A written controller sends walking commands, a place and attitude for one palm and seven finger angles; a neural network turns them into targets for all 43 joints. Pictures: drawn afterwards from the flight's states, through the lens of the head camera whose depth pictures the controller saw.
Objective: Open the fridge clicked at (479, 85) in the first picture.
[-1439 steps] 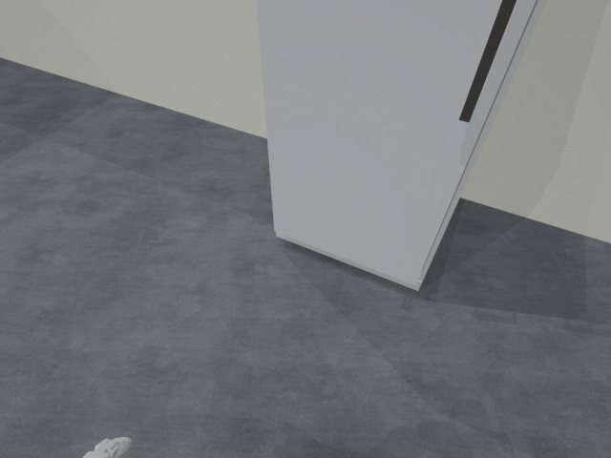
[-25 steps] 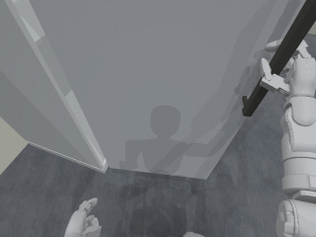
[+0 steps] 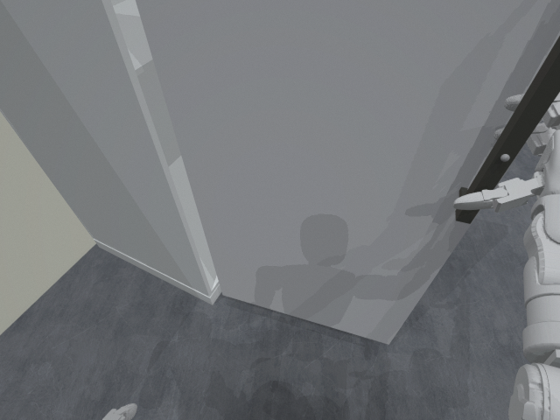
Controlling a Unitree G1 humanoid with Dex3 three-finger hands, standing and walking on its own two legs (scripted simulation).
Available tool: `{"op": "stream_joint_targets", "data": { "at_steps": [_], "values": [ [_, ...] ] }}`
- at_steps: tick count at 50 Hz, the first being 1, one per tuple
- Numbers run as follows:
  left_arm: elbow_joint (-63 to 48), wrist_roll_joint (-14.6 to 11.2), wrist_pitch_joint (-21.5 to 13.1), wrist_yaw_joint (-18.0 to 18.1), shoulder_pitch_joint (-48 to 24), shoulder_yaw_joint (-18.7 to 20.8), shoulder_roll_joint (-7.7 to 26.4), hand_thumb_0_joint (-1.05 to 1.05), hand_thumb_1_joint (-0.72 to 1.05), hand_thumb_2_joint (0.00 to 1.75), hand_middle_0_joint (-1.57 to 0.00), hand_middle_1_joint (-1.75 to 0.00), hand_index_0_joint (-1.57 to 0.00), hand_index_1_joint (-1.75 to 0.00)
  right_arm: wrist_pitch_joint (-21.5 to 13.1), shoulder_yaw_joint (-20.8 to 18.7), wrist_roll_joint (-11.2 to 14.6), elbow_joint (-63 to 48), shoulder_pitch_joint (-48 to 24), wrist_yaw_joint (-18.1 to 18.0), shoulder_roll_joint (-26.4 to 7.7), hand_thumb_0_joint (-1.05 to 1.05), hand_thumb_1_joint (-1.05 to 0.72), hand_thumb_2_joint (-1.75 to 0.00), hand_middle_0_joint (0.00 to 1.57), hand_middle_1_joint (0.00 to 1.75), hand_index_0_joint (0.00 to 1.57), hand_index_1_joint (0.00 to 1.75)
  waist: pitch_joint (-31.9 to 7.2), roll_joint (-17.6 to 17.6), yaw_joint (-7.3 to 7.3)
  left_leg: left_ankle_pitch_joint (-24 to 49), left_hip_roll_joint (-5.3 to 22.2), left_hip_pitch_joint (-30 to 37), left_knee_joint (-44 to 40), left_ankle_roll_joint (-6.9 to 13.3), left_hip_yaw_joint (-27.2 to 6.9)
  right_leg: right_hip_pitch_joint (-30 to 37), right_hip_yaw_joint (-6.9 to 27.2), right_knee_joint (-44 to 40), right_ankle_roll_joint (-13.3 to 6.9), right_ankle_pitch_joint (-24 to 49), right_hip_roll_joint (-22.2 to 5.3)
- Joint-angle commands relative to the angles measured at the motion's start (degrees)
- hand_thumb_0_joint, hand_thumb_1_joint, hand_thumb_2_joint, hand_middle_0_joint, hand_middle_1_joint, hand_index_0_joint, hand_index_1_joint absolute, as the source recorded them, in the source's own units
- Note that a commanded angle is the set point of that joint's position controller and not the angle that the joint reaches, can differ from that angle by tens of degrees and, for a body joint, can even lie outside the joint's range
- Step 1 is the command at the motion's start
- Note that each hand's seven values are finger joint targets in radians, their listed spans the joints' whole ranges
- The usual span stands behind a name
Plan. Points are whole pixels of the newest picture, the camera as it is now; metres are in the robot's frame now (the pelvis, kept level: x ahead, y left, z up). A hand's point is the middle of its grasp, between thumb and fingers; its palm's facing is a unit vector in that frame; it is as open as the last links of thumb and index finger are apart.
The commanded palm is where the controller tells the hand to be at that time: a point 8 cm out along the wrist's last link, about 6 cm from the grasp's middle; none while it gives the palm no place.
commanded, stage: loosen the grip on the handle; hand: right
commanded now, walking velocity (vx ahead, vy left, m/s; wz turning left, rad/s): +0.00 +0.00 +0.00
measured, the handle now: (528, 98) +0.46 -0.24 +0.25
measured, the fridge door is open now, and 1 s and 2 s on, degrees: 81 79 79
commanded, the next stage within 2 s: slip the hand off the handle in 0.06 s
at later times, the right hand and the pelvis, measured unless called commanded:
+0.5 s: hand (547, 162) +0.43 -0.29 +0.19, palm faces +0.32 +0.92 -0.22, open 14.7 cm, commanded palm +0.39 -0.32 +0.20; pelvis +0.04 +0.00 +0.00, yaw +0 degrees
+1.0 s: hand out of the picture +0.37 -0.28 +0.19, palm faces +0.28 +0.93 -0.23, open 14.7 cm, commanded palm +0.33 -0.33 +0.20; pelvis +0.06 +0.00 +0.00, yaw +0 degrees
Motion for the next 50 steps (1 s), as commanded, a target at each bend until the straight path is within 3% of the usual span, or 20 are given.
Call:
{"op": "stream_joint_targets", "data": {
  "at_steps": [1, 3, 7, 8, 11, 17, 18, 21, 22, 24, 27, 28, 33, 37, 40, 42, 43, 46, 48, 50],
  "values": [
    [-6.96, 0.00, -4.17, 1.63, -4.20, 2.56, 9.11, 0.00, 0.90, 0.90, -0.20, -0.30, -0.20, -0.30, -5.20, -3.42, 2.75, -10.89, -31.91, -0.86, -15.95, 0.00, 0.55, -0.20, 0.25, 1.15, 0.25, 1.15, -12.42, -0.45, 0.65, -13.14, -0.64, -3.10, -10.43, 0.29, -2.35, 8.21, 2.57, -5.81, -1.11, -14.79, 1.43],
    [-6.60, -0.09, -4.54, 1.75, -4.30, 2.33, 8.67, 0.00, 0.90, 0.90, -0.20, -0.30, -0.20, -0.30, -5.64, -2.45, 2.58, -10.85, -33.40, -0.67, -15.38, 0.00, 0.55, -0.20, 0.25, 1.15, 0.25, 1.15, -14.21, -2.99, 0.49, -11.95, -0.67, -3.43, -9.20, 0.38, -2.11, 9.03, 3.11, -5.70, -0.90, -14.82, 1.31],
    [-6.62, 0.15, -5.06, 1.83, -4.29, 1.86, 8.36, 0.00, 0.90, 0.90, -0.20, -0.30, -0.20, -0.30, -6.25, -1.58, 2.46, -8.87, -32.91, -0.91, -14.34, 0.00, 0.55, -0.20, 0.25, 1.15, 0.25, 1.15, -12.76, -3.18, 0.33, -11.64, -0.53, -4.61, -8.64, 0.42, -2.14, 7.76, 3.74, -4.76, -1.03, -15.22, 1.44],
    [-7.57, 0.38, -4.96, 1.47, -4.10, 2.54, 8.34, 0.00, 0.90, 0.90, -0.20, -0.30, -0.20, -0.30, -6.11, -6.87, 2.59, -9.15, -22.76, -0.73, -17.33, 0.00, 0.55, -0.20, 0.25, 1.15, 0.25, 1.15, -15.20, -2.24, -3.33, -11.07, -0.46, -1.43, -8.30, 0.86, -2.18, 7.48, 3.73, -5.04, -0.98, -13.43, 1.39],
    [-8.92, 0.36, -4.24, 1.65, -4.95, 2.08, 8.03, 0.00, 0.90, 0.90, -0.20, -0.30, -0.20, -0.30, -6.31, -7.86, 3.22, -14.31, -21.98, -0.06, -18.92, 0.00, 0.55, -0.20, 0.25, 1.15, 0.25, 1.15, -17.50, -2.26, -3.38, -6.11, -0.37, 1.91, -7.81, 0.78, -2.40, 7.85, 2.73, -3.93, -1.52, -6.98, 1.51],
    [-9.07, -0.19, -3.41, 1.80, -4.45, 2.35, 8.11, 0.00, 0.90, 0.90, -0.20, -0.30, -0.20, -0.30, -3.57, -7.68, 3.75, -17.76, -18.09, 1.82, -17.86, 0.00, 0.55, -0.20, 0.25, 1.15, 0.25, 1.15, -15.77, -3.87, -2.58, 3.72, -0.94, 1.00, -6.98, 0.80, -1.22, 11.23, 2.57, -3.30, -1.46, 1.82, 1.09],
    [-9.13, -0.26, -3.29, 1.85, -4.42, 2.32, 7.96, 0.00, 0.90, 0.90, -0.20, -0.30, -0.20, -0.30, -2.99, -6.37, 3.90, -18.33, -18.04, 2.35, -16.32, 0.00, 0.55, -0.20, 0.25, 1.15, 0.25, 1.15, -15.56, -3.83, -2.22, 4.54, -1.02, 0.70, -6.98, 0.75, -0.96, 11.92, 2.65, -3.38, -1.43, 2.55, 1.14],
    [-8.76, -0.48, -3.10, 2.33, -3.90, 2.46, 8.16, 0.00, 0.90, 0.90, -0.20, -0.30, -0.20, -0.30, -1.96, -7.63, 5.32, -18.22, -16.90, 4.00, -16.85, 0.00, 0.55, -0.20, 0.25, 1.15, 0.25, 1.15, -14.72, -2.42, -2.02, 5.88, -1.21, 0.66, -7.31, 0.80, -0.50, 12.47, 2.94, -3.21, -1.47, 4.12, 1.16],
    [-8.83, -0.54, -3.01, 2.30, -3.97, 2.59, 8.28, 0.00, 0.90, 0.90, -0.20, -0.30, -0.20, -0.30, -1.78, -8.60, 5.45, -19.11, -16.20, 4.53, -17.90, 0.00, 0.55, -0.20, 0.25, 1.15, 0.25, 1.15, -16.18, -4.15, -2.68, 7.11, -1.10, 1.21, -6.97, 0.82, -0.79, 12.98, 2.76, -3.14, -1.29, 5.26, 1.26],
    [-8.98, -0.53, -2.95, 2.23, -3.94, 2.71, 7.99, 0.00, 0.90, 0.90, -0.20, -0.30, -0.20, -0.30, -1.71, -7.10, 5.72, -21.98, -17.16, 5.51, -16.29, 0.00, 0.55, -0.20, 0.25, 1.15, 0.25, 1.15, -18.48, -6.42, -2.52, 8.41, -1.25, 0.58, -6.35, 1.02, -0.38, 15.70, 3.27, -2.74, -1.08, 7.72, 1.37],
    [-9.07, -0.22, -2.80, 2.06, -3.61, 3.14, 8.02, 0.00, 0.90, 0.90, -0.20, -0.30, -0.20, -0.30, -2.38, -9.29, 6.17, -26.34, -14.27, 6.17, -17.70, 0.00, 0.55, -0.20, 0.25, 1.15, 0.25, 1.15, -22.10, -8.64, -3.40, 12.36, -1.68, 1.08, -5.03, 1.37, 0.22, 19.33, 4.03, -1.69, -0.67, 14.39, 1.16],
    [-9.37, -0.26, -2.74, 1.90, -3.93, 3.03, 7.71, 0.00, 0.90, 0.90, -0.20, -0.30, -0.20, -0.30, -2.09, -8.35, 6.40, -26.83, -11.98, 6.44, -16.05, 0.00, 0.55, -0.20, 0.25, 1.15, 0.25, 1.15, -21.66, -9.49, -3.59, 12.97, -1.72, 0.73, -4.88, 1.37, 0.40, 19.89, 4.06, -1.52, -0.54, 15.72, 1.11],
    [-8.88, -0.51, -1.86, 2.20, -3.54, 3.08, 8.17, 0.00, 0.90, 0.90, -0.20, -0.30, -0.20, -0.30, 0.43, -12.01, 7.78, -24.50, -8.68, 7.60, -18.67, 0.00, 0.55, -0.20, 0.25, 1.15, 0.25, 1.15, -18.37, -4.41, -3.67, 15.87, -1.75, 2.06, -4.93, 1.04, 0.77, 16.75, 4.00, -1.80, -0.56, 17.19, 0.93],
    [-9.58, -0.63, -1.23, 2.50, -4.05, 2.86, 8.08, 0.00, 0.90, 0.90, -0.20, -0.30, -0.20, -0.30, 2.17, -15.02, 8.25, -24.91, -7.51, 8.89, -21.72, 0.00, 0.55, -0.20, 0.25, 1.15, 0.25, 1.15, -19.06, -5.77, -4.52, 18.04, -1.60, 3.54, -4.69, 1.06, 0.40, 15.97, 3.45, -1.74, -0.51, 18.60, 1.23],
    [-11.95, -0.38, -1.62, 1.40, -4.93, 3.22, 7.06, 0.00, 0.90, 0.90, -0.20, -0.30, -0.20, -0.30, 0.98, -11.87, 9.29, -34.32, 0.01, 9.76, -15.58, 0.00, 0.55, -0.20, 0.25, 1.15, 0.25, 1.15, -23.77, -9.46, -5.91, 20.46, -1.90, 4.27, -3.35, 1.10, 0.90, 21.12, 4.26, -0.73, -0.02, 26.92, 0.97],
    [-12.66, -0.19, -2.11, 0.60, -5.40, 3.20, 6.65, 0.00, 0.90, 0.90, -0.20, -0.30, -0.20, -0.30, 0.22, -11.31, 10.38, -39.27, 6.56, 9.79, -13.56, 0.00, 0.55, -0.20, 0.25, 1.15, 0.25, 1.15, -24.78, -8.95, -6.62, 22.80, -1.98, 4.91, -2.79, 0.84, 1.21, 22.78, 4.54, 0.06, 0.15, 31.91, 0.58],
    [-12.79, -0.14, -2.10, 0.28, -5.63, 3.15, 6.65, 0.00, 0.90, 0.90, -0.20, -0.30, -0.20, -0.30, 0.55, -11.39, 10.87, -40.13, 9.76, 9.87, -12.89, 0.00, 0.55, -0.20, 0.25, 1.15, 0.25, 1.15, -23.52, -8.28, -6.87, 23.16, -2.00, 4.80, -2.68, 0.70, 1.32, 22.24, 4.64, -0.01, 0.23, 32.27, 0.44],
    [-12.49, -0.71, -1.90, 0.68, -6.69, 2.95, 7.19, 0.00, 0.90, 0.90, -0.20, -0.30, -0.20, -0.30, 2.28, -13.83, 12.10, -38.78, 12.62, 9.74, -14.08, 0.00, 0.55, -0.20, 0.25, 1.15, 0.25, 1.15, -16.44, -2.41, -6.68, 20.69, -1.93, 5.49, -3.86, 0.75, 1.63, 16.24, 3.64, -1.85, -0.08, 22.37, 0.90],
    [-12.42, -1.02, -1.84, 1.30, -8.10, 2.74, 7.05, 0.00, 0.90, 0.90, -0.20, -0.30, -0.20, -0.30, 3.97, -16.22, 12.73, -39.35, 11.69, 9.32, -15.53, 0.00, 0.55, -0.20, 0.25, 1.15, 0.25, 1.15, -14.20, -1.73, -6.64, 18.27, -1.70, 5.44, -4.79, 0.72, 1.30, 14.46, 3.17, -3.19, -0.21, 16.38, 1.33],
    [-12.92, -1.20, -2.08, 1.91, -9.68, 2.27, 6.48, 0.00, 0.90, 0.90, -0.20, -0.30, -0.20, -0.30, 4.67, -13.86, 12.52, -42.38, 9.30, 8.97, -13.29, 0.00, 0.55, -0.20, 0.25, 1.15, 0.25, 1.15, -13.49, -2.92, -6.12, 14.65, -1.66, 4.50, -5.52, 0.79, 1.23, 14.82, 3.27, -4.03, -0.22, 12.84, 1.61]
  ]
}}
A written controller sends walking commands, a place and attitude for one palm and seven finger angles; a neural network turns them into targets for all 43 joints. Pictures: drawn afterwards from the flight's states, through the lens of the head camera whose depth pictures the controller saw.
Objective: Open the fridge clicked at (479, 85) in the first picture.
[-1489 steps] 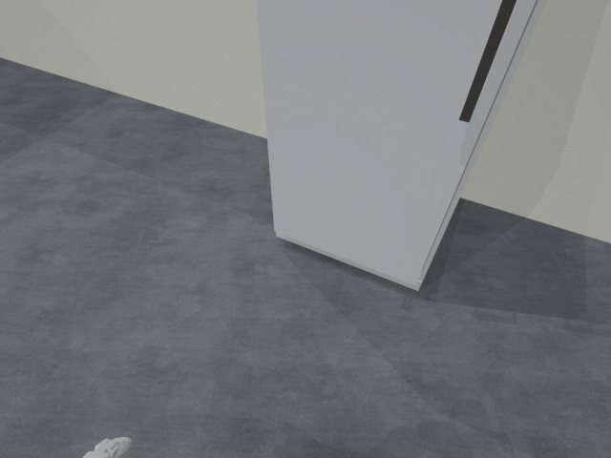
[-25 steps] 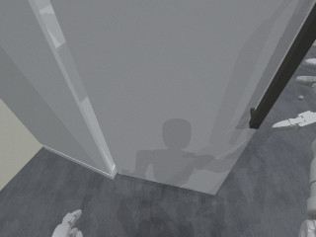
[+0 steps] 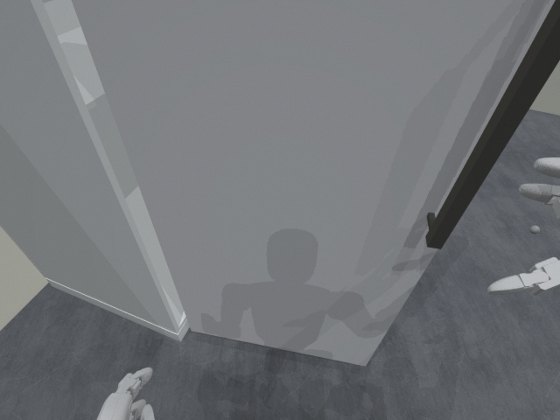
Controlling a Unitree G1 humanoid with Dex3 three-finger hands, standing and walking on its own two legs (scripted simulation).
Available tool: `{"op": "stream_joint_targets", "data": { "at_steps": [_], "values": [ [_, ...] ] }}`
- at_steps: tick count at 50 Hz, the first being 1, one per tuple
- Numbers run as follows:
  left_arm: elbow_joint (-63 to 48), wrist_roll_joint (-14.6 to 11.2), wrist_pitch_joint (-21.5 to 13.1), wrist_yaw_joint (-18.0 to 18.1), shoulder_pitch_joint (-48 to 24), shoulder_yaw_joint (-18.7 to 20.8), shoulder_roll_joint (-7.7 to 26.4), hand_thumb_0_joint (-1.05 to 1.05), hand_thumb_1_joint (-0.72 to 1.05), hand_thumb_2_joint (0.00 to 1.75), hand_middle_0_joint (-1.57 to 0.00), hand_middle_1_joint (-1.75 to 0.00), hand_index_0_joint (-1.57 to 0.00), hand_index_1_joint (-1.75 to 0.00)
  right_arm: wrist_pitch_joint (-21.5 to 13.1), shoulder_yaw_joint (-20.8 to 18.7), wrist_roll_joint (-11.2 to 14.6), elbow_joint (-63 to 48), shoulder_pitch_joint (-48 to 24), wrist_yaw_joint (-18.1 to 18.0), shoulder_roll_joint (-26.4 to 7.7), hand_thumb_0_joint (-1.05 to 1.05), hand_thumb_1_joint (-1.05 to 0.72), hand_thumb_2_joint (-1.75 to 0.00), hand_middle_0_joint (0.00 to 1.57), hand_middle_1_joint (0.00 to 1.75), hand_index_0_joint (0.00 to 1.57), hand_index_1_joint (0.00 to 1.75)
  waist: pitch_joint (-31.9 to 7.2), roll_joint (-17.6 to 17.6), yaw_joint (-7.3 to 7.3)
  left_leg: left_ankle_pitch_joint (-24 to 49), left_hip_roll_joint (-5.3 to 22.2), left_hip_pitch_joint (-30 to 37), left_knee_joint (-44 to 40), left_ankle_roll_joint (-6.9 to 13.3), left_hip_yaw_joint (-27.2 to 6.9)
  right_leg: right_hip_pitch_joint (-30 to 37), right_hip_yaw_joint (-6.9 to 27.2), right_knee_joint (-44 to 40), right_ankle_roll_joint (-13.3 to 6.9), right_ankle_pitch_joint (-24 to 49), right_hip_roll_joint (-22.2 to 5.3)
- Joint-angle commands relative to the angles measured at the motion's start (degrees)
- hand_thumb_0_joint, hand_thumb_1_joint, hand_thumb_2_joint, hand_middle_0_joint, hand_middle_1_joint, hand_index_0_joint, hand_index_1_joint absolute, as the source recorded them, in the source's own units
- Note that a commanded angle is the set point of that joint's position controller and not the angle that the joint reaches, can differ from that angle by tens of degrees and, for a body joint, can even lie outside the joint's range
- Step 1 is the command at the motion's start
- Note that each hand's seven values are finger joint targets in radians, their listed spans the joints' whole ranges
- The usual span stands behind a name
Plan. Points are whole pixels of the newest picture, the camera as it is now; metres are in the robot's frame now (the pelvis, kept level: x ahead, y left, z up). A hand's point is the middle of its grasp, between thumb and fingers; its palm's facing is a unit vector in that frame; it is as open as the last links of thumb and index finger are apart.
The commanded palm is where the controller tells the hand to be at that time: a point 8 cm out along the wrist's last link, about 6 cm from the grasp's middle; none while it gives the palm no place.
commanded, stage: slip the hand off the handle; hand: right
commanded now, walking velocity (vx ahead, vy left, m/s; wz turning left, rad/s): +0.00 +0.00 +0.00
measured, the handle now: (488, 130) +0.41 -0.24 +0.25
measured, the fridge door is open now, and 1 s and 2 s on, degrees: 79 79 79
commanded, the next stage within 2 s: draw the hand back to the body in 0.52 s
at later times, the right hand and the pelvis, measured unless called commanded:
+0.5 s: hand out of the picture +0.22 -0.28 +0.19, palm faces +0.35 +0.91 -0.23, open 14.7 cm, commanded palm +0.19 -0.31 +0.19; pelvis -0.03 +0.02 +0.00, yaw -1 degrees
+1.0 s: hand out of the picture +0.22 -0.28 +0.19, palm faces +0.24 +0.97 -0.01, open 14.7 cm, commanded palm +0.17 -0.31 +0.19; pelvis -0.01 +0.00 +0.01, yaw -1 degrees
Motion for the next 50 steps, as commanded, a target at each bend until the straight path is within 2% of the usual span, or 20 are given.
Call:
{"op": "stream_joint_targets", "data": {
  "at_steps": [1, 5, 6, 8, 13, 17, 21, 23, 26, 32, 33, 34, 35, 36, 37, 39, 41, 43, 47, 50],
  "values": [
    [-8.66, -0.29, -3.66, 1.67, -5.96, 2.67, 7.67, 0.00, 0.90, 0.90, -0.20, -0.30, -0.20, -0.30, -1.39, -5.49, 1.37, -15.65, -18.04, -2.55, -15.32, 0.00, 0.55, -0.20, 0.25, 1.15, 0.25, 1.15, -9.19, -1.63, -0.03, 18.01, -1.67, -0.86, -4.65, 1.22, 1.44, 10.63, 1.88, -4.75, -0.55, 16.87, 0.51],
    [-7.68, 0.19, -4.84, 2.24, -6.83, 1.97, 7.27, 0.00, 0.90, 0.90, -0.20, -0.30, -0.20, -0.30, -3.18, -2.57, -0.77, -16.28, -18.84, -3.51, -14.04, 0.00, 0.55, -0.20, 0.25, 1.15, 0.25, 1.15, -8.10, -5.54, 0.85, 12.21, -1.60, -3.36, -5.27, 1.35, 0.95, 11.08, 2.63, -4.98, -0.60, 12.03, 0.82],
    [-7.48, 0.29, -5.13, 2.40, -6.61, 2.18, 7.27, 0.00, 0.90, 0.90, -0.20, -0.30, -0.20, -0.30, -3.88, -2.14, -0.79, -16.96, -19.05, -3.61, -13.69, 0.00, 0.55, -0.20, 0.25, 1.15, 0.25, 1.15, -8.67, -3.51, 1.22, 11.68, -1.67, -3.03, -5.57, 1.21, 0.91, 11.08, 2.57, -4.67, -0.77, 11.41, 0.69],
    [-7.34, 0.31, -5.77, 2.58, -7.45, 1.89, 7.26, 0.00, 0.90, 0.90, -0.20, -0.30, -0.20, -0.30, -4.56, -1.26, -0.79, -16.21, -17.07, -3.23, -13.10, 0.00, 0.55, -0.20, 0.25, 1.15, 0.25, 1.15, -8.15, -4.26, 0.82, 9.58, -1.47, -3.32, -5.97, 1.16, 0.61, 10.68, 2.84, -5.14, -0.75, 9.19, 0.76],
    [-7.33, -0.14, -6.47, 3.17, -8.93, 1.32, 7.27, 0.00, 0.90, 0.90, -0.20, -0.30, -0.20, -0.30, -3.96, -4.43, 1.38, -13.47, -12.88, -1.34, -15.84, 0.00, 0.55, -0.20, 0.25, 1.15, 0.25, 1.15, -6.22, -1.69, -0.43, 5.20, -0.81, -1.60, -7.81, 0.89, -0.43, 7.92, 2.54, -6.14, -0.80, 4.19, 1.06],
    [-8.00, -0.49, -7.08, 3.29, -10.54, 0.82, 6.97, 0.00, 0.90, 0.90, -0.20, -0.30, -0.20, -0.30, -3.21, -5.71, 3.14, -14.04, -10.96, -0.89, -15.95, 0.00, 0.55, -0.20, 0.25, 1.15, 0.25, 1.15, -3.26, -0.61, -1.04, 1.25, -0.11, -1.45, -9.42, 0.56, -1.74, 5.92, 2.12, -6.33, -0.68, 1.49, 1.22],
    [-8.64, -0.12, -8.01, 2.77, -10.86, 1.02, 6.91, 0.00, 0.90, 0.90, -0.20, -0.30, -0.20, -0.30, -4.20, -7.56, 3.69, -17.82, -5.72, -1.22, -16.16, 0.00, 0.55, -0.20, 0.25, 1.15, 0.25, 1.15, -4.30, -1.76, -2.12, 2.46, 0.27, -0.21, -9.04, 0.61, -2.57, 6.32, 1.90, -5.41, -0.68, 2.99, 1.29],
    [-8.36, -0.15, -8.28, 2.72, -10.76, 1.01, 6.97, 0.00, 0.90, 0.90, -0.20, -0.30, -0.20, -0.30, -4.41, -7.71, 3.67, -18.68, -4.92, -0.99, -16.37, 0.00, 0.55, -0.20, 0.25, 1.15, 0.25, 1.15, -4.04, -2.40, -1.83, 2.99, 0.39, -0.71, -8.86, 0.43, -2.69, 6.11, 1.61, -5.18, -0.62, 3.28, 1.38],
    [-7.56, -0.29, -9.14, 3.34, -10.58, 1.06, 7.19, 0.00, 0.90, 0.90, -0.20, -0.30, -0.20, -0.30, -4.72, -5.28, 3.80, -19.08, -9.64, -0.75, -14.99, 0.00, 0.55, -0.20, 0.25, 1.15, 0.25, 1.15, -0.79, -1.26, 0.07, -1.34, 0.23, -3.68, -10.25, 0.20, -3.19, 5.73, 1.86, -5.03, -0.73, 0.63, 1.10],
    [-6.00, -0.33, -10.22, 4.56, -10.27, 1.03, 7.66, 0.00, 0.90, 0.90, -0.20, -0.30, -0.20, -0.30, -4.23, -4.64, 3.49, -16.03, -12.31, 0.16, -15.82, 0.00, 0.55, -0.20, 0.25, 1.15, 0.25, 1.15, -1.00, -1.32, 0.41, -4.44, 0.74, -4.38, -10.28, 0.27, -3.85, 4.94, 2.68, -5.01, -0.66, -1.49, 1.16],
    [-6.09, -2.50, -10.91, 5.47, -12.19, 0.50, 7.84, 0.00, 0.90, 0.90, -0.20, -0.30, -0.20, -0.30, 3.33, -5.29, 12.39, -10.02, -12.04, 2.97, -12.27, 0.00, 0.55, -0.20, 0.25, 1.15, 0.25, 1.15, -4.72, -2.38, -0.53, -4.56, 1.55, 1.08, -12.36, 0.53, -4.69, 6.21, 3.65, -7.08, -0.43, -3.00, 1.07],
    [-7.04, -2.93, -11.73, 6.17, -13.16, 0.27, 7.78, 0.00, 0.90, 0.90, -0.20, -0.30, -0.20, -0.30, 7.05, -5.26, 13.21, -15.90, -15.22, 4.51, -13.60, 0.00, 0.55, -0.20, 0.25, 1.15, 0.25, 1.15, -6.77, -3.39, -1.20, -2.15, 1.68, 2.89, -12.62, 0.31, -4.26, 8.67, 3.83, -7.44, -0.70, -0.90, 1.02],
    [-7.01, -2.79, -12.11, 6.62, -13.09, 0.33, 7.99, 0.00, 0.90, 0.90, -0.20, -0.30, -0.20, -0.30, 9.69, -8.01, 13.43, -17.21, -15.32, 5.04, -16.41, 0.00, 0.55, -0.20, 0.25, 1.15, 0.25, 1.15, -8.31, -4.71, -1.83, 0.32, 1.47, 4.11, -12.25, 0.44, -3.56, 9.78, 4.05, -7.73, -0.67, 1.09, 1.02],
    [-7.33, -2.93, -12.57, 6.85, -13.37, 0.02, 8.28, 0.00, 0.90, 0.90, -0.20, -0.30, -0.20, -0.30, 12.59, -8.89, 14.29, -16.89, -12.80, 5.52, -17.11, 0.00, 0.55, -0.20, 0.25, 1.15, 0.25, 1.15, -9.96, -3.47, -2.54, 2.90, 1.47, 5.63, -11.69, 0.37, -3.34, 10.07, 4.17, -7.67, -0.79, 3.17, 0.93],
    [-7.86, -3.17, -13.05, 6.74, -13.66, -0.45, 7.80, 0.00, 0.90, 0.90, -0.20, -0.30, -0.20, -0.30, 15.88, -6.76, 14.34, -18.25, -12.27, 6.06, -14.90, 0.00, 0.55, -0.20, 0.25, 1.15, 0.25, 1.15, -9.97, -4.21, -2.56, 6.65, 1.51, 5.67, -11.22, 0.46, -2.65, 11.24, 4.36, -8.32, -0.98, 5.29, 0.88],
    [-8.84, -3.50, -13.46, 6.12, -13.75, -0.86, 7.61, 0.00, 0.90, 0.90, -0.20, -0.30, -0.20, -0.30, 22.43, -6.13, 13.30, -19.89, -9.34, 6.73, -15.11, 0.00, 0.55, -0.20, 0.25, 1.15, 0.25, 1.15, -8.04, -4.49, -3.13, 12.51, 0.82, 5.67, -10.23, 0.77, -0.20, 12.84, 4.66, -9.72, -1.08, 9.20, 0.68],
    [-10.15, -3.06, -13.47, 4.80, -13.46, -0.75, 7.33, 0.00, 0.90, 0.90, -0.20, -0.30, -0.20, -0.30, 24.61, -8.47, 11.81, -26.40, -4.55, 5.29, -16.77, 0.00, 0.55, -0.20, 0.25, 1.15, 0.25, 1.15, -7.99, -4.49, -4.28, 17.78, 0.41, 7.16, -9.43, 1.22, 0.88, 13.93, 4.49, -9.67, -0.92, 14.62, 0.55],
    [-10.53, -2.87, -13.07, 3.48, -12.91, -0.83, 6.64, 0.00, 0.90, 0.90, -0.20, -0.30, -0.20, -0.30, 24.83, -7.93, 11.34, -30.46, -1.24, 3.49, -13.79, 0.00, 0.55, -0.20, 0.25, 1.15, 0.25, 1.15, -6.21, -2.68, -3.60, 20.19, -0.44, 5.89, -9.11, 1.30, 2.29, 15.04, 4.36, -10.24, -0.65, 17.40, 0.44],
    [-9.88, -2.60, -12.44, 2.19, -12.74, -0.48, 6.80, 0.00, 0.90, 0.90, -0.20, -0.30, -0.20, -0.30, 24.61, -8.37, 13.18, -32.05, 4.32, 1.36, -9.00, 0.00, 0.55, -0.20, 0.25, 1.15, 0.25, 1.15, -4.91, -0.42, -3.01, 20.77, -1.30, 5.44, -9.44, 1.21, 3.11, 16.50, 4.29, -10.58, -0.07, 18.22, 0.26],
    [-9.53, -2.57, -11.11, 2.21, -12.76, -0.45, 6.71, 0.00, 0.90, 0.90, -0.20, -0.30, -0.20, -0.30, 26.77, -6.42, 12.11, -33.38, 3.71, 0.82, -7.35, 0.00, 0.55, -0.20, 0.25, 1.15, 0.25, 1.15, -3.63, -3.63, -2.52, 17.42, -1.34, 4.06, -10.00, 1.20, 3.22, 17.03, 4.33, -11.75, 0.34, 16.18, 0.18]
  ]
}}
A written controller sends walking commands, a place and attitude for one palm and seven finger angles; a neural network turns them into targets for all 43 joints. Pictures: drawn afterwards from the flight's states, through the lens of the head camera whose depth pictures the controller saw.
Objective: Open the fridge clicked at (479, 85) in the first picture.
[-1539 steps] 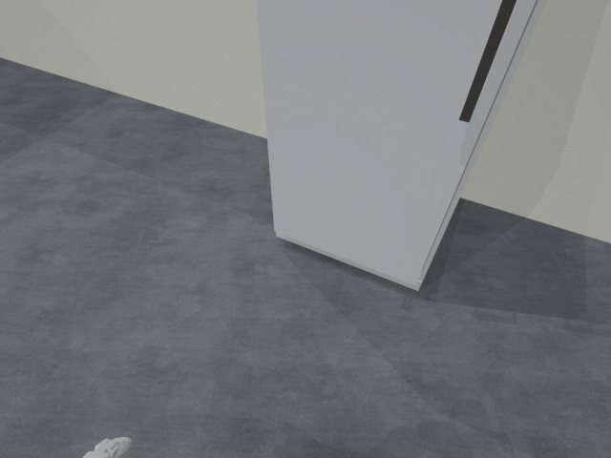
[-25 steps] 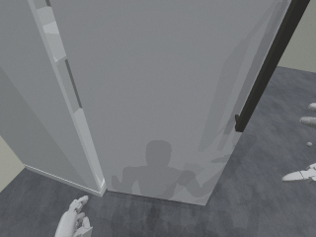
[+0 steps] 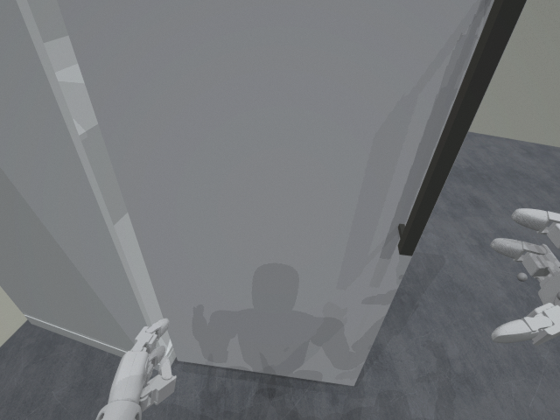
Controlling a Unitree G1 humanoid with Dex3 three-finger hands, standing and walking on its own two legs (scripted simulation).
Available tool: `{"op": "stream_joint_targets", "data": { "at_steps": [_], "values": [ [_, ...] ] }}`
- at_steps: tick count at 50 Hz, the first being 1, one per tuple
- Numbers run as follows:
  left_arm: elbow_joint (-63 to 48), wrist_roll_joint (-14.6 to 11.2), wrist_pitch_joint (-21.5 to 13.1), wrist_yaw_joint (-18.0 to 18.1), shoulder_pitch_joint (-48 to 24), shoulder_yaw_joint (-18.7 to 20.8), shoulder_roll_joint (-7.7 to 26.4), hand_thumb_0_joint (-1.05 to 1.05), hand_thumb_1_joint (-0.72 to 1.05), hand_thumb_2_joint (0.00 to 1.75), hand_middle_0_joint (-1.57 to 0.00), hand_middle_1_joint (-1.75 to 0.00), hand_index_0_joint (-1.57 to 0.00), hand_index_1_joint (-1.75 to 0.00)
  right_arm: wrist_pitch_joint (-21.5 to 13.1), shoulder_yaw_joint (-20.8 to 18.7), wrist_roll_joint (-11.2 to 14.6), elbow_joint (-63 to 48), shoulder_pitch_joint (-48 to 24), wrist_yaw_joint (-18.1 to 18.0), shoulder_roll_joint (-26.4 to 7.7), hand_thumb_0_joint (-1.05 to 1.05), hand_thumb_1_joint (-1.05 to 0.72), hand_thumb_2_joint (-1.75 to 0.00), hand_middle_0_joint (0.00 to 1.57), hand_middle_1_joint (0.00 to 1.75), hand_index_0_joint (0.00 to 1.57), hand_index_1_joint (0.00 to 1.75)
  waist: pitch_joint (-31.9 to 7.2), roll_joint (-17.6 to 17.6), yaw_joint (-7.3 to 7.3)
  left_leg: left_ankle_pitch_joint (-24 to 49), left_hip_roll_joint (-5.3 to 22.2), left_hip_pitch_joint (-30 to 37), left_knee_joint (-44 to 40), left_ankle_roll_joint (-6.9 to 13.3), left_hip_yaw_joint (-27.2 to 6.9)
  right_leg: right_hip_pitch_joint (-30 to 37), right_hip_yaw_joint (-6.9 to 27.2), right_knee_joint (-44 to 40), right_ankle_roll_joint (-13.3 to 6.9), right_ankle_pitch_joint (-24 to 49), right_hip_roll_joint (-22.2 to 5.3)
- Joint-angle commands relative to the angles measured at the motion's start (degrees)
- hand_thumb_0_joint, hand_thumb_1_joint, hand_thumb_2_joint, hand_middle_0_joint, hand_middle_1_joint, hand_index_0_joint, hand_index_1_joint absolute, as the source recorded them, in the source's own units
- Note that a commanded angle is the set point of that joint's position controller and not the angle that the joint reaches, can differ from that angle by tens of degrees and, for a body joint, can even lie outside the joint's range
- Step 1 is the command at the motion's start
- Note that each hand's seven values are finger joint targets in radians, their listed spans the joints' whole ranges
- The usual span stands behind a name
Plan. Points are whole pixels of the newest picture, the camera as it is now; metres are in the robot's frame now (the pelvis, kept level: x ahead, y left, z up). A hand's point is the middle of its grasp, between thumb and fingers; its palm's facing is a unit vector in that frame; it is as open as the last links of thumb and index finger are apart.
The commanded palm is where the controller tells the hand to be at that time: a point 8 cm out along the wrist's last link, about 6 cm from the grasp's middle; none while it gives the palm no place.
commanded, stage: draw the hand back to the body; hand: right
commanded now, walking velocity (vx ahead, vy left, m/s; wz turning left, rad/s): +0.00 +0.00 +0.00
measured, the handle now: (441, 146) +0.42 -0.23 +0.24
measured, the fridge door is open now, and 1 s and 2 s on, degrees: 79 79 79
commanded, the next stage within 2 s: step back with the hand held close in 1.22 s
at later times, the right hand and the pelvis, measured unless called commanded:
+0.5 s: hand (523, 305) +0.21 -0.27 +0.16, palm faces +0.49 +0.81 -0.32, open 12.2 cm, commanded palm +0.16 -0.30 +0.18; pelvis +0.00 +0.01 +0.01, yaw +0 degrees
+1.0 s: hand (515, 319) +0.19 -0.25 +0.16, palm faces +0.48 +0.80 -0.36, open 7.7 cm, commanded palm +0.15 -0.28 +0.18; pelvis +0.01 +0.02 +0.01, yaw +0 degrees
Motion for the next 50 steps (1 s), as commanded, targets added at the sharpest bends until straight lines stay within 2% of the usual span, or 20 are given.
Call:
{"op": "stream_joint_targets", "data": {
  "at_steps": [1, 4, 7, 8, 9, 10, 11, 14, 16, 18, 25, 26, 29, 31, 34, 39, 42, 45, 46, 50],
  "values": [
    [-8.23, 0.16, -1.77, 0.09, -7.86, 2.88, 6.87, 0.00, 0.90, 0.90, -0.20, -0.30, -0.20, -0.30, -0.70, -3.87, -0.41, -12.50, -10.22, -1.96, -10.52, 0.00, 0.55, -0.20, 0.25, 1.15, 0.25, 1.15, -2.98, -3.27, -0.21, 14.31, -2.09, -5.43, -4.32, 1.48, 2.06, 8.00, 3.33, -5.36, 0.28, 12.96, -0.75],
    [-8.43, 0.28, -1.04, 0.67, -8.24, 2.66, 6.63, 0.00, 0.90, 0.90, -0.20, -0.30, -0.20, -0.30, 0.12, -2.19, -2.11, -15.26, -13.36, -2.07, -10.79, 0.00, 0.48, -0.24, 0.25, 1.11, 0.25, 1.11, -3.43, -4.87, 0.44, 12.57, -1.91, -5.38, -4.78, 1.51, 1.93, 8.71, 3.59, -6.03, 0.00, 12.00, -0.49],
    [-8.64, 0.55, -1.32, 1.39, -8.80, 2.15, 6.13, 0.00, 0.90, 0.90, -0.20, -0.30, -0.20, -0.30, -1.89, -1.24, -3.00, -19.81, -16.44, -2.06, -11.69, 0.00, 0.37, -0.29, 0.24, 1.04, 0.24, 1.04, -5.37, -6.27, 0.79, 13.02, -2.06, -4.40, -4.96, 1.72, 1.72, 10.74, 3.87, -5.83, -0.18, 12.75, -0.29],
    [-8.16, 3.14, -2.48, 0.53, -8.70, 2.67, 7.01, 0.00, 0.90, 0.90, -0.20, -0.30, -0.20, -0.30, -8.60, -3.60, -11.22, -22.50, -16.84, -11.00, -19.20, 0.00, 0.33, -0.31, 0.24, 1.02, 0.24, 1.02, -1.19, -8.44, 0.32, 11.22, -1.14, -5.32, -8.54, 1.62, -0.69, 8.47, 3.51, -6.05, -0.14, 10.44, 0.96],
    [-6.37, 3.69, -2.57, 0.17, -7.57, 2.35, 6.44, 0.00, 0.90, 0.90, -0.20, -0.30, -0.20, -0.30, -10.94, -0.68, -12.34, -16.53, -9.77, -14.64, -13.24, 0.00, 0.30, -0.32, 0.24, 1.00, 0.24, 1.00, 0.19, -6.97, 1.13, 9.70, -0.68, -5.30, -7.56, 1.86, 0.50, 7.70, 3.78, -6.98, 0.33, 8.48, 0.40],
    [-6.42, 3.67, -2.26, -0.25, -7.23, 2.18, 6.18, 0.00, 0.90, 0.90, -0.20, -0.30, -0.20, -0.30, -11.84, 1.83, -12.95, -15.36, -6.63, -16.10, -10.10, 0.00, 0.26, -0.34, 0.24, 0.98, 0.24, 0.98, 1.27, -5.78, 1.15, 8.43, -0.71, -5.13, -7.06, 1.96, 0.64, 6.95, 4.66, -7.76, 0.52, 6.79, 0.11],
    [-6.16, 3.81, -1.92, -0.49, -7.34, 2.74, 6.66, 0.00, 0.90, 0.90, -0.20, -0.30, -0.20, -0.30, -13.31, 0.91, -13.85, -17.03, -6.54, -17.36, -11.46, 0.00, 0.22, -0.36, 0.24, 0.96, 0.24, 0.96, -0.70, -3.91, 0.71, 9.18, -0.71, -3.38, -7.73, 2.06, 0.47, 7.76, 4.24, -7.93, 0.29, 7.34, -0.15],
    [-6.17, 4.09, -0.96, -0.73, -7.56, 2.94, 6.03, 0.00, 0.90, 0.90, -0.20, -0.30, -0.20, -0.30, -16.94, 1.41, -15.13, -16.84, -3.75, -19.30, -10.64, 0.00, 0.12, -0.41, 0.24, 0.89, 0.24, 0.89, -1.41, -2.91, 0.72, 8.52, -0.48, -2.01, -7.84, 1.71, 0.36, 8.98, 3.42, -9.01, -0.02, 6.85, -0.48],
    [-5.82, 4.14, -0.50, -0.76, -7.62, 3.34, 6.26, 0.00, 0.90, 0.90, -0.20, -0.30, -0.20, -0.30, -18.38, 1.61, -15.46, -14.45, -0.88, -19.76, -10.06, 0.00, 0.04, -0.44, 0.23, 0.85, 0.23, 0.85, -0.28, -0.14, 0.51, 8.24, -0.57, -1.27, -8.90, 1.52, 0.29, 8.34, 2.95, -9.57, -0.29, 6.40, -0.67],
    [-5.86, 4.04, 0.23, -0.79, -7.96, 3.54, 5.99, 0.00, 0.90, 0.90, -0.20, -0.30, -0.20, -0.30, -19.52, 1.27, -15.76, -14.26, 0.83, -20.05, -10.04, 0.00, -0.03, -0.48, 0.23, 0.81, 0.23, 0.81, 0.41, 0.34, 0.40, 8.31, -0.24, -0.87, -9.34, 1.23, 0.11, 8.67, 2.30, -10.05, -0.55, 6.72, -0.78],
    [-5.55, 4.17, 1.09, -0.52, -8.97, 4.20, 5.66, 0.00, 0.90, 0.90, -0.20, -0.30, -0.20, -0.30, -22.67, -0.07, -16.59, -16.39, 3.37, -20.51, -11.38, 0.00, -0.28, -0.60, 0.22, 0.66, 0.22, 0.66, 0.46, -2.88, -0.14, 9.83, 0.14, 0.73, -10.73, 1.03, -0.31, 10.33, 1.17, -10.55, -0.89, 8.85, -0.35],
    [-5.48, 4.34, 0.88, -0.48, -9.15, 4.49, 6.02, 0.00, 0.90, 0.90, -0.20, -0.30, -0.20, -0.30, -22.96, -1.03, -16.65, -16.38, 4.29, -20.60, -12.41, 0.00, -0.32, -0.62, 0.22, 0.64, 0.22, 0.64, 0.85, -0.85, -0.34, 10.48, -0.02, 0.86, -11.65, 0.92, -0.30, 10.04, 1.09, -10.39, -0.98, 9.46, -0.41],
    [-5.59, 4.30, 0.79, -0.51, -9.04, 4.69, 5.61, 0.00, 0.90, 0.90, -0.20, -0.30, -0.20, -0.30, -23.91, -0.38, -16.85, -17.94, 6.49, -20.58, -11.39, 0.00, -0.43, -0.67, 0.22, 0.58, 0.22, 0.58, 0.66, -2.41, -0.26, 12.01, 0.24, 1.26, -11.36, 0.82, -0.44, 10.86, 0.53, -10.19, -1.09, 10.73, -0.21],
    [-5.37, 4.47, 0.70, -0.55, -8.75, 5.05, 5.88, 0.00, 0.90, 0.90, -0.20, -0.30, -0.20, -0.30, -24.10, -0.80, -16.82, -17.43, 8.85, -20.54, -11.54, 0.00, -0.50, -0.71, 0.21, 0.53, 0.21, 0.53, 1.08, -0.37, -0.39, 13.43, 0.06, 1.53, -11.96, 0.68, -0.30, 10.80, 0.44, -10.12, -1.09, 11.80, -0.25],
    [-5.36, 4.36, 1.01, -0.79, -8.34, 5.11, 5.52, 0.00, 0.90, 0.90, -0.20, -0.30, -0.20, -0.30, -24.44, 0.03, -16.99, -17.94, 10.95, -20.32, -10.19, 0.00, -0.61, -0.76, 0.21, 0.47, 0.21, 0.47, 1.57, -2.12, -0.22, 14.86, 0.11, 1.76, -11.16, 0.68, -0.22, 11.16, 0.18, -10.25, -0.99, 13.04, -0.28],
    [-5.75, 4.36, 1.77, -0.79, -8.25, 5.41, 5.35, 0.00, 0.90, 0.90, -0.20, -0.30, -0.20, -0.30, -24.28, -0.07, -16.68, -18.05, 13.60, -20.00, -9.92, 0.00, -0.79, -0.85, 0.20, 0.36, 0.20, 0.36, 3.06, 1.35, -0.09, 15.98, 0.08, 1.18, -11.74, 0.20, -0.38, 11.11, -0.25, -10.16, -1.24, 13.33, -0.42],
    [-5.99, 4.37, 2.06, -0.73, -8.35, 5.40, 5.29, 0.00, 0.90, 0.90, -0.20, -0.30, -0.20, -0.30, -24.22, 0.12, -16.62, -18.75, 14.01, -19.80, -9.67, 0.00, -0.90, -0.90, 0.20, 0.30, 0.20, 0.30, 3.53, 0.82, -0.02, 16.03, 0.19, 1.28, -12.19, 0.13, -0.55, 11.30, -0.41, -10.19, -1.32, 13.14, -0.36],
    [-6.00, 4.44, 2.35, -0.57, -8.41, 5.18, 5.05, 0.00, 0.90, 0.90, -0.20, -0.30, -0.20, -0.30, -24.07, 0.20, -16.92, -20.18, 11.08, -20.02, -10.10, 0.00, -0.90, -0.90, 0.20, 0.30, 0.20, 0.30, 2.70, -1.78, 0.14, 16.19, 0.18, 1.00, -12.12, 0.22, -0.62, 12.42, -0.42, -9.99, -1.26, 13.46, -0.14],
    [-5.73, 4.57, 2.25, -0.47, -8.28, 5.25, 5.33, 0.00, 0.90, 0.90, -0.20, -0.30, -0.20, -0.30, -23.98, -0.08, -17.01, -19.86, 10.85, -20.08, -10.73, 0.00, -0.90, -0.90, 0.20, 0.30, 0.20, 0.30, 2.88, -0.81, 0.17, 16.10, 0.02, 1.09, -12.68, 0.24, -0.54, 12.30, -0.21, -10.11, -1.24, 13.31, -0.19],
    [-5.82, 4.56, 2.37, -0.43, -8.53, 4.95, 4.88, 0.00, 0.90, 0.90, -0.20, -0.30, -0.20, -0.30, -23.85, 0.69, -17.15, -20.49, 10.48, -20.37, -9.73, 0.00, -0.90, -0.90, 0.20, 0.30, 0.20, 0.30, 1.61, -2.05, 0.08, 17.01, 0.12, 1.84, -11.79, 0.40, -0.42, 13.22, -0.03, -9.99, -1.19, 14.44, -0.07]
  ]
}}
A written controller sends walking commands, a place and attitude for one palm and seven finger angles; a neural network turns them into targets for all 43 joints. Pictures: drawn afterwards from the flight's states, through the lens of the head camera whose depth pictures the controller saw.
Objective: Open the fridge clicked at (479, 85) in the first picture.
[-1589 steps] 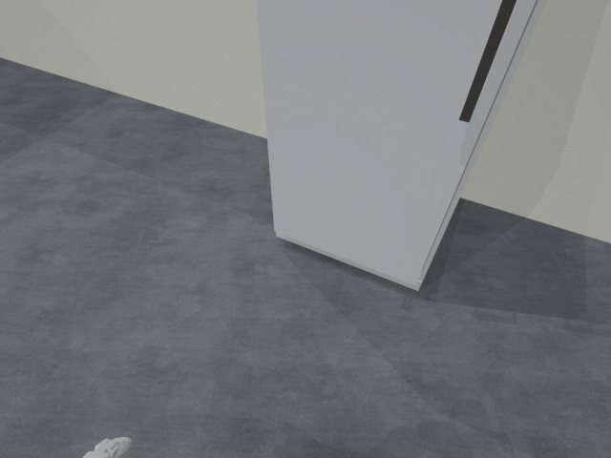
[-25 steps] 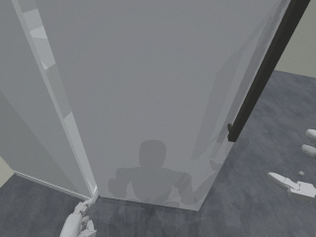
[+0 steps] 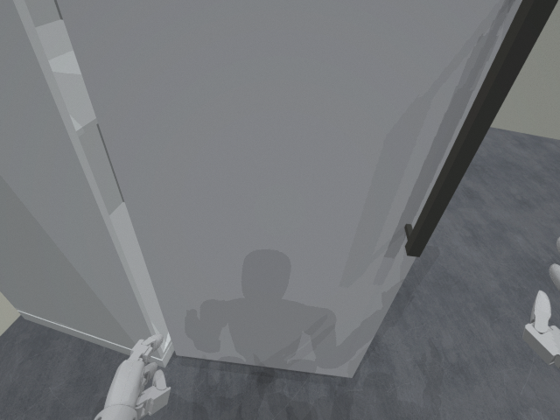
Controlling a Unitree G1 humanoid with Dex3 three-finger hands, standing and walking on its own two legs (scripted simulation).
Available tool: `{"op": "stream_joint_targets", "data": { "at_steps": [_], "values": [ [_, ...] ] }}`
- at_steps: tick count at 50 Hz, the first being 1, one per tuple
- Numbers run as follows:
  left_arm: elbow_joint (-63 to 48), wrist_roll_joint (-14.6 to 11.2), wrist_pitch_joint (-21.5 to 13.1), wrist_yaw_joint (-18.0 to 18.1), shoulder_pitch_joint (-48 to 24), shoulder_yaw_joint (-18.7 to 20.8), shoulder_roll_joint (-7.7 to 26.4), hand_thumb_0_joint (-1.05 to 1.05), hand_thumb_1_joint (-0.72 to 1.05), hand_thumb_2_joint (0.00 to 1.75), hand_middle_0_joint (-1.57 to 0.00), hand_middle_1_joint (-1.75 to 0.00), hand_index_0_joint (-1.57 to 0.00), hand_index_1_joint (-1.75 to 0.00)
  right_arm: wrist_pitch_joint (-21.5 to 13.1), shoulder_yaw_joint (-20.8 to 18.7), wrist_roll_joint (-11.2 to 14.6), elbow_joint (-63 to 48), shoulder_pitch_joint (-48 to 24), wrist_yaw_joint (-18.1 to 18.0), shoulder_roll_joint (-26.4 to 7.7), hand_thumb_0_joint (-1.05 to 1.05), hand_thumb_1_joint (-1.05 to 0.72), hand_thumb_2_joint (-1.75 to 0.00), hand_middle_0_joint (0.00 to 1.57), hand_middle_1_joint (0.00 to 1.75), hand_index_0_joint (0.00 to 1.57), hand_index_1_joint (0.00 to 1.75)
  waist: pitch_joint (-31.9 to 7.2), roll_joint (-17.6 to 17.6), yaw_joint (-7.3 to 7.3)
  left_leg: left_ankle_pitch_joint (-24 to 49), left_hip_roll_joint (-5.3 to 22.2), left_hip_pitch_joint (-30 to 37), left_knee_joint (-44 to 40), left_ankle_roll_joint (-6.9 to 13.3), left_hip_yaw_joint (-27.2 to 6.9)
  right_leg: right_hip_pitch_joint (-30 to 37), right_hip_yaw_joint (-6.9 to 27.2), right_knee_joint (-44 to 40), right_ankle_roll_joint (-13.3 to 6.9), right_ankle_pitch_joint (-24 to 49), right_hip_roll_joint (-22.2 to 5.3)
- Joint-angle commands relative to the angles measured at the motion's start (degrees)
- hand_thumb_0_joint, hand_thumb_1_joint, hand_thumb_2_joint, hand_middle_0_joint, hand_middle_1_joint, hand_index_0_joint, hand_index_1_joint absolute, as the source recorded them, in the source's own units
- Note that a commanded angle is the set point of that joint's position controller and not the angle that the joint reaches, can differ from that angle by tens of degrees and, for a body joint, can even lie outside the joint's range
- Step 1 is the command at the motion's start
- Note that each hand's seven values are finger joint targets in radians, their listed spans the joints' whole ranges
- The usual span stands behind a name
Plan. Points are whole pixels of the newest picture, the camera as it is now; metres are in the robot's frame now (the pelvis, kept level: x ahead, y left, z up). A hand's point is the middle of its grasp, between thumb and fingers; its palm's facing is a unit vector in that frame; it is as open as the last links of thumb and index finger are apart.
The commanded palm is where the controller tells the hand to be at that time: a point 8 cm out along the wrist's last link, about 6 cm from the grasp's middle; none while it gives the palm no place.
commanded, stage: draw the hand back to the body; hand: right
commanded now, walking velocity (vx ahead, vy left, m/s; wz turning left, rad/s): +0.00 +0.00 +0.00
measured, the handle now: (455, 149) +0.41 -0.25 +0.23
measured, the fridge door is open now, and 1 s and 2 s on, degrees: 79 79 79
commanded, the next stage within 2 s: step back with the hand held close in 0.22 s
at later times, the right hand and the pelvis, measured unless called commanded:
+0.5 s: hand (537, 312) +0.19 -0.28 +0.16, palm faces +0.44 +0.80 -0.40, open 7.4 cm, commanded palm +0.13 -0.31 +0.17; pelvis -0.01 -0.01 +0.00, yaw -1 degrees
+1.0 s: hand out of the picture +0.09 -0.32 +0.15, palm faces +0.49 +0.74 -0.46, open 7.4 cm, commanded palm +0.03 -0.34 +0.17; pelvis -0.09 -0.03 -0.01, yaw -5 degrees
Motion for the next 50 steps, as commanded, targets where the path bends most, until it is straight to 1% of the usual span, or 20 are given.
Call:
{"op": "stream_joint_targets", "data": {
  "at_steps": [1, 11, 14, 16, 17, 18, 19, 20, 22, 25, 27, 30, 33, 36, 41, 43, 45, 46, 48, 50],
  "values": [
    [-8.78, 0.16, -3.27, 0.46, -7.52, 2.10, 5.83, 0.00, 0.90, 0.90, -0.20, -0.30, -0.20, -0.30, -3.83, -6.82, -0.07, -13.13, -8.03, -1.46, -12.17, 0.00, -0.90, -0.90, 0.20, 0.30, 0.20, 0.30, -3.08, -0.53, 0.83, 14.87, 0.93, -6.11, -4.67, -0.99, -0.79, 5.26, -0.71, -1.84, -2.57, 11.61, 0.61],
    [-8.94, 0.17, -2.31, 0.14, -7.92, 2.01, 5.76, 0.00, 0.90, 0.90, -0.20, -0.30, -0.20, -0.30, -3.09, -7.07, 0.18, -11.50, -6.33, -1.09, -11.87, 0.00, -0.90, -0.90, 0.20, 0.30, 0.20, 0.30, -1.96, 1.33, 0.50, 15.32, 0.88, -5.46, -4.51, -0.93, -0.63, 4.32, -0.32, -2.46, -2.43, 12.28, 0.35],
    [-9.04, 0.15, -2.10, 0.08, -7.78, 1.88, 5.53, 0.00, 0.90, 0.90, -0.20, -0.30, -0.20, -0.30, -3.26, -6.88, 0.05, -12.80, -7.47, -1.16, -11.79, 0.00, -0.90, -0.90, 0.20, 0.30, 0.20, 0.30, -2.58, -0.47, 0.63, 14.62, 0.93, -5.18, -4.09, -0.78, -0.62, 4.55, -0.16, -2.64, -2.28, 12.18, 0.39],
    [-9.01, 0.18, -2.26, 0.01, -7.72, 2.07, 5.77, 0.00, 0.90, 0.90, -0.20, -0.30, -0.20, -0.30, -3.34, -7.15, 0.04, -13.15, -6.90, -1.14, -12.19, 0.00, -0.90, -0.90, 0.20, 0.30, 0.20, 0.30, -3.19, 0.32, 0.52, 15.10, 0.76, -4.76, -4.41, -0.75, -0.55, 4.66, -0.14, -2.58, -2.24, 12.61, 0.32],
    [-9.32, 0.09, -2.47, -0.04, -8.29, 1.79, 5.59, 0.00, 0.90, 0.90, -0.20, -0.30, -0.20, -0.30, -3.65, -4.90, -0.18, -15.78, -11.22, -1.11, -11.14, 0.00, -0.90, -0.90, 0.20, 0.30, 0.20, 0.30, -3.51, -1.52, 0.99, 14.74, 0.95, -5.00, -4.32, -0.83, -0.79, 5.11, -0.28, -2.63, -2.31, 12.10, 0.54],
    [-11.39, -0.34, -0.90, -0.38, -8.51, 1.92, 6.80, 0.00, 0.90, 0.90, -0.20, -0.30, -0.20, -0.30, -6.12, -12.23, -0.75, -20.18, -17.05, -2.15, -19.24, 0.00, -0.90, -0.90, 0.20, 0.30, 0.20, 0.30, 0.02, -1.07, 2.91, 18.35, 3.83, -10.43, -7.33, -1.53, -3.42, 1.43, 0.91, 0.89, -3.23, 11.76, -0.83],
    [-10.10, -0.05, 0.19, -0.41, -7.97, 1.91, 5.96, 0.00, 0.90, 0.90, -0.20, -0.30, -0.20, -0.30, -6.22, -8.58, -0.85, -15.05, -10.61, -1.79, -14.28, 0.00, -0.90, -0.90, 0.20, 0.30, 0.20, 0.30, -0.54, 1.76, 3.47, 20.48, 5.12, -10.71, -6.87, -1.50, -2.89, 0.95, 1.29, 2.59, -3.04, 13.04, -0.64],
    [-10.69, -0.03, 0.92, -0.68, -8.06, 2.08, 5.98, 0.00, 0.90, 0.90, -0.20, -0.30, -0.20, -0.30, -6.00, -7.65, -1.12, -13.95, -7.53, -1.69, -13.26, 0.00, -0.90, -0.90, 0.20, 0.30, 0.20, 0.30, -1.03, 3.58, 3.23, 22.68, 5.50, -11.02, -6.50, -1.93, -2.97, 1.11, 1.22, 3.12, -3.07, 14.73, -0.81],
    [-11.54, -0.07, 2.50, -0.79, -7.17, 2.48, 5.98, 0.00, 0.90, 0.90, -0.20, -0.30, -0.20, -0.30, -6.27, -8.51, -1.19, -14.46, -3.46, -1.78, -13.38, 0.00, -0.90, -0.90, 0.20, 0.30, 0.20, 0.30, -3.97, 2.39, 3.44, 27.35, 5.50, -9.59, -4.53, -2.14, -1.82, 1.44, 0.87, 3.49, -2.97, 19.65, -0.85],
    [-12.94, -0.41, 4.63, -1.03, -6.25, 3.24, 6.50, 0.00, 0.90, 0.90, -0.20, -0.30, -0.20, -0.30, -6.55, -9.31, -0.89, -16.88, 1.86, -2.03, -13.41, 0.00, -0.90, -0.90, 0.20, 0.30, 0.20, 0.30, -8.87, -0.85, 3.63, 26.41, 4.76, -7.83, -2.35, -1.94, -1.51, 1.80, 1.18, 2.88, -2.72, 24.53, -1.62],
    [-13.76, -0.60, 5.48, -0.94, -6.11, 3.34, 6.54, 0.00, 0.90, 0.90, -0.20, -0.30, -0.20, -0.30, -6.81, -10.33, -0.41, -17.54, 4.91, -2.14, -13.99, 0.00, -0.90, -0.90, 0.20, 0.30, 0.20, 0.30, -10.07, -0.49, 3.62, 25.49, 4.26, -7.72, -1.47, -1.90, -1.28, 1.33, 1.65, 2.46, -2.63, 26.13, -2.08],
    [-14.78, -0.88, 6.30, -0.54, -6.16, 3.60, 6.60, 0.00, 0.90, 0.90, -0.20, -0.30, -0.20, -0.30, -7.31, -11.40, 0.02, -18.64, 5.51, -2.47, -15.11, 0.00, -0.90, -0.90, 0.20, 0.30, 0.20, 0.30, -9.65, 1.40, 3.72, 21.45, 3.56, -8.90, -1.35, -2.01, -1.25, -0.47, 2.26, 1.20, -2.53, 23.05, -2.54],
    [-15.25, -1.10, 6.30, -0.18, -5.90, 3.65, 6.91, 0.00, 0.90, 0.90, -0.20, -0.30, -0.20, -0.30, -7.81, -11.35, 0.15, -19.11, 4.86, -2.81, -15.39, 0.00, -0.90, -0.90, 0.20, 0.30, 0.20, 0.30, -8.90, 0.63, 3.87, 17.13, 2.63, -9.38, -0.82, -2.15, -1.25, -2.48, 3.18, -0.54, -2.69, 19.37, -3.10],
    [-15.13, -1.10, 5.62, 0.23, -5.73, 3.86, 7.66, 0.00, 0.90, 0.90, -0.20, -0.30, -0.20, -0.30, -8.63, -11.47, -0.23, -19.90, 2.58, -3.23, -15.93, 0.00, -0.90, -0.90, 0.20, 0.30, 0.20, 0.30, -7.82, -1.97, 4.07, 10.92, 1.60, -8.56, -0.26, -2.16, -1.28, -6.27, 4.62, -3.60, -3.17, 10.05, -3.79],
    [-15.40, -1.14, 3.69, 0.42, -6.06, 3.92, 8.70, 0.00, 0.90, 0.90, -0.20, -0.30, -0.20, -0.30, -10.21, -10.84, -2.15, -19.11, -0.78, -3.55, -14.52, 0.00, -0.90, -0.90, 0.20, 0.30, 0.20, 0.30, -2.86, -7.88, 3.99, 2.77, -0.76, 0.44, 6.19, -2.29, -2.14, -25.72, 10.39, -12.48, -5.91, -20.32, -6.71],
    [-15.27, -1.22, 2.99, 0.35, -5.47, 4.08, 8.68, 0.00, 0.90, 0.90, -0.20, -0.30, -0.20, -0.30, -10.71, -10.59, -3.02, -18.06, -0.67, -3.59, -13.19, 0.00, -0.90, -0.90, 0.20, 0.30, 0.20, 0.30, -2.58, -8.64, 3.61, 2.69, -1.65, 5.18, 10.99, -2.25, -2.07, -33.25, 12.20, -14.08, -6.85, -27.07, -8.04],
    [-15.26, -1.07, 2.27, 0.08, -5.16, 4.42, 8.60, 0.00, 0.90, 0.90, -0.20, -0.30, -0.20, -0.30, -11.33, -11.71, -3.55, -18.66, 0.12, -3.42, -13.82, 0.00, -0.90, -0.90, 0.20, 0.30, 0.20, 0.30, -3.19, -8.79, 3.42, 2.33, -2.17, 6.49, 12.32, -1.91, -2.94, -36.21, 12.87, -13.25, -7.43, -29.33, -8.19],
    [-15.21, -0.97, 1.81, -0.11, -5.09, 4.62, 8.63, 0.00, 0.90, 0.90, -0.20, -0.30, -0.20, -0.30, -11.67, -13.62, -3.44, -18.83, 1.27, -3.39, -15.63, 0.00, -0.90, -0.90, 0.20, 0.30, 0.20, 0.30, -4.00, -7.74, 3.33, 2.19, -2.07, 5.61, 11.21, -1.67, -3.66, -35.15, 12.88, -11.99, -7.41, -28.37, -7.87],
    [-15.27, -1.00, 1.23, -0.54, -4.55, 4.56, 7.72, 0.00, 0.90, 0.90, -0.20, -0.30, -0.20, -0.30, -12.52, -12.65, -3.21, -21.67, 1.86, -3.14, -14.87, 0.00, -0.90, -0.90, 0.20, 0.30, 0.20, 0.30, -5.07, -3.55, 3.65, -0.01, -0.43, -0.53, 6.30, -0.67, -5.66, -29.33, 9.90, -6.73, -5.70, -23.47, -5.40],
    [-14.20, -0.70, 0.94, -0.94, -3.33, 4.60, 6.62, 0.00, 0.90, 0.90, -0.20, -0.30, -0.20, -0.30, -12.75, -12.44, -2.40, -22.20, 3.00, -3.39, -15.35, 0.00, -0.90, -0.90, 0.20, 0.30, 0.20, 0.30, -4.60, 4.26, 4.23, -8.88, 5.33, -14.86, -3.49, 2.27, -12.71, -18.84, 5.13, 4.81, -3.05, -15.98, -1.21]
  ]
}}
